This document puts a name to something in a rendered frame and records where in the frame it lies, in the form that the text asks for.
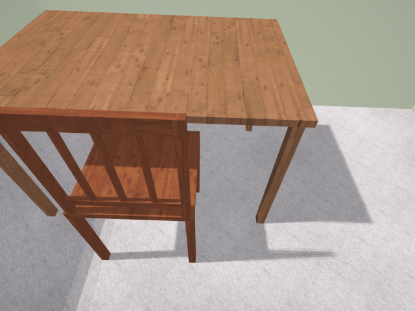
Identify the table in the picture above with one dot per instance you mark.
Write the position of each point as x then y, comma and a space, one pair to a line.
217, 70

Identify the chair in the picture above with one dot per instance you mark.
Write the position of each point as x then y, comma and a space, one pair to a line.
142, 166

